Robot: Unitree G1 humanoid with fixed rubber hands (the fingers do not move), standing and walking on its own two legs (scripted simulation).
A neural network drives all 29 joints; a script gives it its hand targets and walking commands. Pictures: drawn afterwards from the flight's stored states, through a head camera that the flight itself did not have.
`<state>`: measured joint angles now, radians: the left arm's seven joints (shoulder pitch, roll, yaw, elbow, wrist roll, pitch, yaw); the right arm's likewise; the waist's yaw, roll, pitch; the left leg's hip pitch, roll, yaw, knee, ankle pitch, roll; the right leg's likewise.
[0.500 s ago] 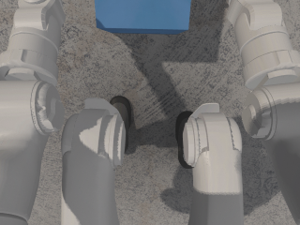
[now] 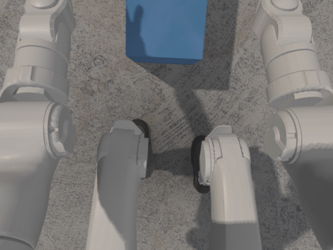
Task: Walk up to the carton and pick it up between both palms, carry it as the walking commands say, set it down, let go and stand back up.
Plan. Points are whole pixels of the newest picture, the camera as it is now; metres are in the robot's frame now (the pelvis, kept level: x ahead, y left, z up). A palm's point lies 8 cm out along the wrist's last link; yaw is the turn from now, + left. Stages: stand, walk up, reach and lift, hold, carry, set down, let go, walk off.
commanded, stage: set down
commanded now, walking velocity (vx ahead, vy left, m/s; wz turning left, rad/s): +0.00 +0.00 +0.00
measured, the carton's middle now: (165, 7) +0.59 +0.06 -0.34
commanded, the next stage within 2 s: let go in 1.02 s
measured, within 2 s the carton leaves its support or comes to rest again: neither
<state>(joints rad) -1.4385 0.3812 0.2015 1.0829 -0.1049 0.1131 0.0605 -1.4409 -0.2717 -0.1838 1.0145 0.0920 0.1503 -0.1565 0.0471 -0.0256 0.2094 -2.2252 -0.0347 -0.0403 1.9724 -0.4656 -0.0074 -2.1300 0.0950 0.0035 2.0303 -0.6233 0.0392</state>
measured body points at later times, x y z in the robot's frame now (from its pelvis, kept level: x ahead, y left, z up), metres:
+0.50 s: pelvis +0.03 +0.01 +0.12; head +0.35 +0.04 +0.43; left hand +0.56 +0.25 +0.00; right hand +0.59 -0.11 +0.01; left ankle +0.13 +0.12 -0.39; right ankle +0.09 -0.12 -0.39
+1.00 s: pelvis +0.05 +0.01 +0.24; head +0.35 +0.05 +0.58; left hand +0.55 +0.25 +0.14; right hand +0.58 -0.12 +0.14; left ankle +0.13 +0.12 -0.39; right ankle +0.09 -0.12 -0.39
